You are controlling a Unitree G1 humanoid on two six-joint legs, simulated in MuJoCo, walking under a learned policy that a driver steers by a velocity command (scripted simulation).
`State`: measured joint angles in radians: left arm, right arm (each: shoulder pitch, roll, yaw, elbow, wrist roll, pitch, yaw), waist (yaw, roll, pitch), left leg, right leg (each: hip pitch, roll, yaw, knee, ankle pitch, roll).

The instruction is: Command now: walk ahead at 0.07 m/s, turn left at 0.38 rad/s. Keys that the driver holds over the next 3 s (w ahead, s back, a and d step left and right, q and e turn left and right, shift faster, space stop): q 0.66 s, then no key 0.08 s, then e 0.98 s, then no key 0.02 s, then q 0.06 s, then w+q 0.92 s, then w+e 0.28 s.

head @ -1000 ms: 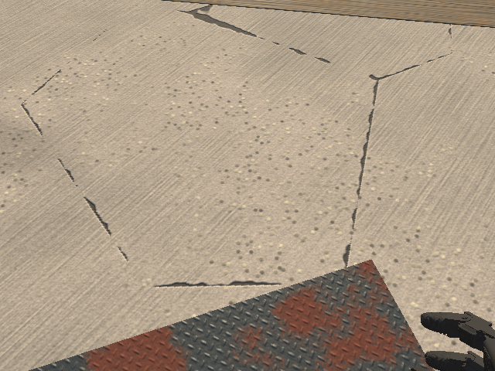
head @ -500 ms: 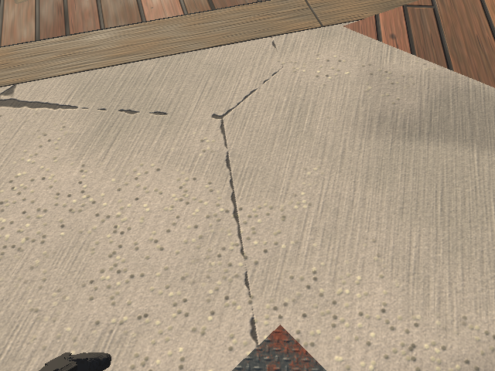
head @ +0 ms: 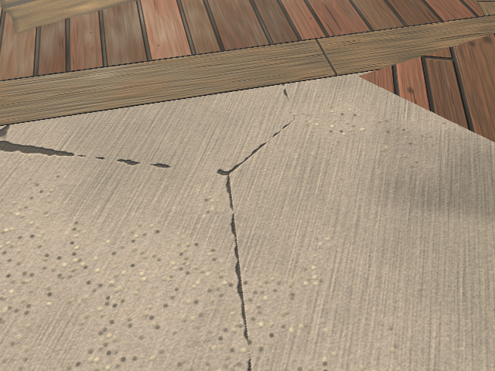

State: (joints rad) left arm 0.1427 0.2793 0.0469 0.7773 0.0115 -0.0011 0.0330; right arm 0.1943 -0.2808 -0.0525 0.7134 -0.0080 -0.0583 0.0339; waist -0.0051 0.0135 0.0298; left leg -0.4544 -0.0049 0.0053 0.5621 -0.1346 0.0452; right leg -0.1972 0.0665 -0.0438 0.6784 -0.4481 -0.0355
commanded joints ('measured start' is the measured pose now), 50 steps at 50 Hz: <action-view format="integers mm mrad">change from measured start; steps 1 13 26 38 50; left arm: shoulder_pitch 80 0 -38 11 91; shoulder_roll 108 90 117 200 142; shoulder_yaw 17 28 39 68 57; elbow -73 -76 -120 -89 -24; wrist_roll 10 -16 -3 -40 -39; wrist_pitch -12 6 -11 10 42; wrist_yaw -9 -1 15 -10 6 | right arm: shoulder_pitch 151 -16 34 -8 -96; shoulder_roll -191 -191 -135 -88 -113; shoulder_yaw -53 -72 -70 -43 -33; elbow -72 -150 -133 -177 -93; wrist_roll -12 13 25 22 -10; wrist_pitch -2 81 113 116 58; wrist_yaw -17 -69 -59 -27 -65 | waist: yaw -31 -8 -13 15 8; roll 186 145 -132 -189 126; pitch -356 -171 -45 -97 -54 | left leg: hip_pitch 550 196 -195 160 334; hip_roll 363 146 -49 -9 281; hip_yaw -604 -419 -105 39 -104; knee -162 -241 658 -50 -236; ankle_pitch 676 14 -261 -149 337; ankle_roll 331 163 -133 -68 192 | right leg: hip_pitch -359 -197 39 91 -306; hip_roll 35 -19 -299 -350 -116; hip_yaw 165 132 225 114 93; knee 599 70 -355 -254 377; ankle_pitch -221 95 542 657 -28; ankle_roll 58 112 -153 -159 151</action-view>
